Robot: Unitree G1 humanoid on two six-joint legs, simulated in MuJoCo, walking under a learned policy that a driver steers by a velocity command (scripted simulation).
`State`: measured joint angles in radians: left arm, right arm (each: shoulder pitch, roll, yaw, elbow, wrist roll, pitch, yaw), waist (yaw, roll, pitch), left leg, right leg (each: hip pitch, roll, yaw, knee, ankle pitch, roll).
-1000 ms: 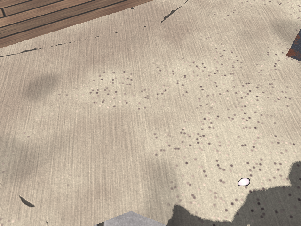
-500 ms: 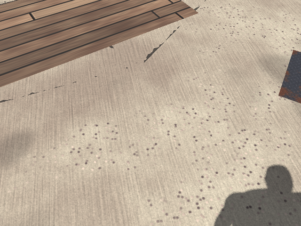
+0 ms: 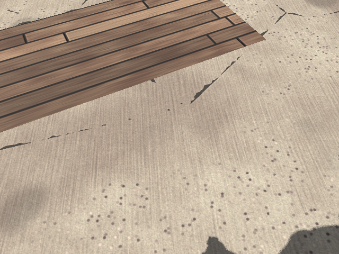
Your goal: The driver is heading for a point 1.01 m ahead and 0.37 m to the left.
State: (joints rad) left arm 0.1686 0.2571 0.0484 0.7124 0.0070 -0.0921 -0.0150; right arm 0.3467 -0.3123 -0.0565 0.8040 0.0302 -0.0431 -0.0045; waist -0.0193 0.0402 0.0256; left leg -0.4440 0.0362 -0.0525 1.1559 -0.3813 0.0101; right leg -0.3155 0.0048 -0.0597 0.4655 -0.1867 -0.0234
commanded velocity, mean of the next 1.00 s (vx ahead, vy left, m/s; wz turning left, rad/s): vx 0.50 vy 0.00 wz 0.56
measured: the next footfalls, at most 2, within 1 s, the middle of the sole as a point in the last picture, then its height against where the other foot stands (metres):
left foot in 0.36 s outside the picture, level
right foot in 0.86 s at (160, 209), level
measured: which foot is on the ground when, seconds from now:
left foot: up 0.00-0.34, down 0.36-0.86, up 0.88-1.00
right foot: down 0.00-0.38, up 0.40-0.84, down 0.86-1.00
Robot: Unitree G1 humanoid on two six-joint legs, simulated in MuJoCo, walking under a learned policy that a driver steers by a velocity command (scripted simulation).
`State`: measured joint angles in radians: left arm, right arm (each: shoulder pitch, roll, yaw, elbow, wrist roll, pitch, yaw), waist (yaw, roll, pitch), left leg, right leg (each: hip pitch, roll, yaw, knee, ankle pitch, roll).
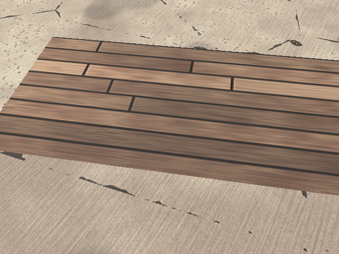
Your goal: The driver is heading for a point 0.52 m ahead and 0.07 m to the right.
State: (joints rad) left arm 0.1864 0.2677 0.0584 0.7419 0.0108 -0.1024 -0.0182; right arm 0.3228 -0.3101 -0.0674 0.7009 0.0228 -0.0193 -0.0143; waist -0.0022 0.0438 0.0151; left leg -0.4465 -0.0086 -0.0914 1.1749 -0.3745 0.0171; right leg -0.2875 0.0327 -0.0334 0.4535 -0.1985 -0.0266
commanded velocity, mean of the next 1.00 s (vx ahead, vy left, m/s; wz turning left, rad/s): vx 0.40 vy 0.00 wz -0.01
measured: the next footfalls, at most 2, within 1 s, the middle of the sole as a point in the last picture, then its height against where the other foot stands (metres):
left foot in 0.36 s outside the picture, level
right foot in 0.84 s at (198, 223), level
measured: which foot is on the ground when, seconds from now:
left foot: up 0.00-0.34, down 0.36-0.84, up 0.86-1.00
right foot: down 0.00-0.38, up 0.40-0.82, down 0.84-1.00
